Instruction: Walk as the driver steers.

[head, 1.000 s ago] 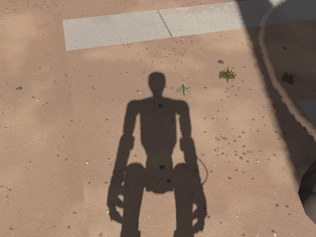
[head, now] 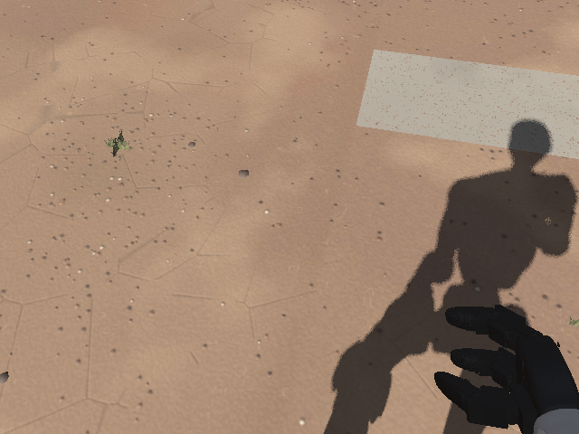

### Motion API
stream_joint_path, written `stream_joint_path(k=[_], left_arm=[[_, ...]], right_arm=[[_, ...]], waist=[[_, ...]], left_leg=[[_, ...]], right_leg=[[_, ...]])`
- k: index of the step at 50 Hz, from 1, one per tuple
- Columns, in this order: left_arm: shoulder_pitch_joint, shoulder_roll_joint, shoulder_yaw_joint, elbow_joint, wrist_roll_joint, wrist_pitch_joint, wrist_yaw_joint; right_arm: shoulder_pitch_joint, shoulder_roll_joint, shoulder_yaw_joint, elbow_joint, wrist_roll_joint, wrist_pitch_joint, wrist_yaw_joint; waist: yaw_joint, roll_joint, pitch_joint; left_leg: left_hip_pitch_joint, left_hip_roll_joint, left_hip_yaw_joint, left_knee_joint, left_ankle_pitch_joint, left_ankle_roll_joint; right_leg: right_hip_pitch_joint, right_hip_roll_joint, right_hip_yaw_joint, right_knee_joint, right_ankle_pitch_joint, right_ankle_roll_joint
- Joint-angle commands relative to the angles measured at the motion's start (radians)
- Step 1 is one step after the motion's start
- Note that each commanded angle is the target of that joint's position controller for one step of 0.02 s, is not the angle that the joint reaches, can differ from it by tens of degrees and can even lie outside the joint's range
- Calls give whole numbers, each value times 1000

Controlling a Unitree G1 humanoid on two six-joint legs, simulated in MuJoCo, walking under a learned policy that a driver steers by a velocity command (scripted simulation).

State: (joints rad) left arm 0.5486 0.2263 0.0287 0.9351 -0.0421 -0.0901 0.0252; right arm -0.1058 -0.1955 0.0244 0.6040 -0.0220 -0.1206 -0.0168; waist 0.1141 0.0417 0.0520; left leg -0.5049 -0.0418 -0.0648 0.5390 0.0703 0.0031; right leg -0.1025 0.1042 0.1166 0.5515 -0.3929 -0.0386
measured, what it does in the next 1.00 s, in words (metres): walks ahead: right foot, then left foot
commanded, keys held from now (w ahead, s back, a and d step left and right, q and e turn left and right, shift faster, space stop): e+shift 0.04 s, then w+e+shift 0.30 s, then w+shift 0.02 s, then w+q+shift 0.64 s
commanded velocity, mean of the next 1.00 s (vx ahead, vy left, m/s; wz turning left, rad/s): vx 0.79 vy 0.00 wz -0.04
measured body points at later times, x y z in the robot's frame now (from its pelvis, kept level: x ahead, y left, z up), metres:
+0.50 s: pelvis +0.22 -0.12 +0.00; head +0.22 -0.15 +0.45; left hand +0.52 +0.03 -0.06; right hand +0.10 -0.38 -0.14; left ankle +0.13 +0.10 -0.73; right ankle +0.27 -0.28 -0.71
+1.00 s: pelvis +0.58 -0.30 -0.03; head +0.58 -0.30 +0.42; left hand +0.56 -0.04 -0.17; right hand +0.71 -0.57 -0.13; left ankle +0.68 -0.31 -0.73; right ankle +0.30 -0.31 -0.66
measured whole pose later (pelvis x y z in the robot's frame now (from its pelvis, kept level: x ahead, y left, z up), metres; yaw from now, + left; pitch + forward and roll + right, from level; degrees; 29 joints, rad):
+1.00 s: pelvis +0.58 -0.30 -0.03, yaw -3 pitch -1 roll -2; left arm 0.49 0.21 0.03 0.91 0.03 -0.04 0.04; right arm 0.14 -0.27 -0.03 0.74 0.01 -0.01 0.06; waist -0.04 0.04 0.03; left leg -0.48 -0.08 0.20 0.71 -0.21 0.26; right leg 0.16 -0.01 -0.33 0.81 -0.28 0.02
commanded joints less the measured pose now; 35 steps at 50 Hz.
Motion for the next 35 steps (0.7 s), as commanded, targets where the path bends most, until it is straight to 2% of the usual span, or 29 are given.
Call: stream_joint_path(k=[1,2,3,4,5,6,7,10,11,12,14,16,18,20,23,24,25,26,27,28,29,30,31,32,33,35], left_arm=[[-87,23,-17,-187,-5,-18,1],[7,106,-1,-178,-15,-1,-1],[-16,148,15,-180,-15,26,6],[-64,137,21,-192,-9,50,11],[-92,135,30,-202,-7,70,8],[-102,126,34,-220,-7,84,-1],[-124,110,34,-237,-6,88,-9],[-204,102,41,-275,-4,75,-13],[-302,100,47,-307,109,99,-42],[-323,87,49,-319,114,112,-61],[-346,96,54,-334,90,122,-81],[-393,119,59,-360,73,121,-93],[-460,129,59,-386,78,122,-104],[-504,120,49,-398,80,116,-113],[-532,131,42,-403,82,98,-121],[-505,137,43,-391,87,89,-117],[-371,154,52,-350,89,72,-107],[-110,181,72,-259,94,55,-88],[94,282,91,-226,109,38,-61],[107,425,113,-250,92,30,-36],[46,362,103,-254,101,26,-23],[-33,281,76,-243,99,21,-28],[-125,217,57,-242,88,15,-38],[-188,179,44,-249,73,6,-40],[-200,139,30,-244,68,-3,-39],[-168,96,20,-209,62,-19,-38]], right_arm=[[496,-253,-72,22,-63,53,-44],[443,-196,-66,1,-53,62,-28],[380,-161,-69,-9,-11,62,-10],[329,-122,-64,2,26,58,4],[275,-109,-60,4,40,53,14],[229,-126,-66,10,39,45,15],[219,-137,-73,20,33,32,14],[248,-146,-91,64,17,1,11],[371,-170,-96,118,-13,-12,25],[389,-181,-104,140,-13,-22,34],[393,-183,-107,154,-5,-28,40],[393,-199,-112,160,-15,-29,38],[422,-224,-120,172,-25,-25,30],[452,-231,-120,190,-35,-22,27],[461,-268,-122,217,-22,4,22],[480,-287,-124,236,-15,20,22],[474,-303,-125,245,-11,33,26],[475,-281,-113,247,-13,34,34],[456,-171,-78,206,-27,31,49],[414,-96,-72,115,10,15,55],[340,-146,-82,112,24,13,45],[364,-156,-89,132,26,17,43],[403,-153,-90,167,22,28,49],[444,-140,-91,195,9,46,59],[474,-129,-91,217,4,68,71],[434,-114,-93,214,12,96,90]], waist=[[-231,166,-470],[-185,154,-489],[-156,87,-364],[-138,53,-257],[-107,69,-178],[-74,121,-113],[-63,126,-81],[-68,32,-76],[-88,-79,-28],[-89,-28,-25],[-90,53,-39],[-93,71,-30],[-114,51,-2],[-128,47,36],[-129,61,70],[-120,69,66],[-52,49,16],[66,-34,-116],[141,-275,-257],[107,-536,-345],[100,-295,-228],[25,-155,-130],[-48,-116,-67],[-98,-159,-44],[-115,-193,-34],[-121,-180,-1]], left_leg=[[913,510,-403,64,882,182],[805,559,-454,32,874,278],[689,503,-376,-32,526,281],[578,431,-324,-141,71,254],[455,379,-296,-249,-309,233],[343,356,-278,-337,-489,220],[292,345,-241,-387,-528,213],[333,335,-92,-418,-420,195],[282,335,-36,-428,-345,172],[323,331,12,-424,-321,159],[377,340,67,-423,-342,144],[418,364,99,-436,-393,134],[445,388,138,-467,-430,123],[421,385,176,-509,-475,116],[394,380,215,-520,-420,124],[404,377,208,-467,-307,135],[389,353,234,-271,-60,140],[272,281,266,55,149,133],[23,186,240,491,-309,117],[-284,1,16,816,-661,101],[-373,21,-89,913,-515,111],[-362,80,-66,900,-391,108],[-294,128,-30,827,-308,89],[-246,157,-7,784,-257,73],[-206,169,11,778,-230,61],[-234,155,33,794,-181,59]], right_leg=[[-529,18,105,644,-297,18],[-542,-41,112,794,-297,44],[-613,-101,21,838,-221,63],[-672,-146,-29,845,-136,73],[-679,-181,-47,875,-67,76],[-670,-203,-55,900,-8,75],[-672,-219,-58,921,50,72],[-735,-259,-37,899,199,56],[-740,-237,-83,837,243,34],[-765,-237,-81,808,276,23],[-790,-250,-68,763,327,14],[-801,-259,-59,689,349,9],[-777,-265,-73,570,332,-9],[-687,-247,-90,410,278,-29],[-483,-209,-193,188,120,-63],[-400,-181,-231,129,59,-77],[-231,-122,-267,61,51,-83],[98,-64,-273,50,93,-83],[359,-322,41,-45,-234,-55],[440,-513,503,-301,-454,-29],[316,-540,496,-373,-364,18],[197,-529,361,-313,-243,21],[78,-470,225,-313,-96,45],[14,-416,94,-325,11,60],[-19,-389,4,-337,123,73],[-4,-362,-121,-361,321,87]])
Keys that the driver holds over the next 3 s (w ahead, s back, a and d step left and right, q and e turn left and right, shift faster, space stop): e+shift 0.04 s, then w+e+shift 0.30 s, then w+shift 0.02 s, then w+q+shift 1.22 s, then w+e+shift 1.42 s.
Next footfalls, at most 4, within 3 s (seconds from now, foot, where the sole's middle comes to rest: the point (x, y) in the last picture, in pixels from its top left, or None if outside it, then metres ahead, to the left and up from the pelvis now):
0.52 right None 0.30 -0.30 -0.77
1.00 left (468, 333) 0.72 -0.31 -0.77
1.40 right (494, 198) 1.16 -0.42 -0.77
1.84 left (368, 151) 1.31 -0.05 -0.77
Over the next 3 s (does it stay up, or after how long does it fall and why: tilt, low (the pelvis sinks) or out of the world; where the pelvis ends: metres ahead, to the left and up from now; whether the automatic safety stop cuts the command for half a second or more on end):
stays up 2.10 0.04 -0.16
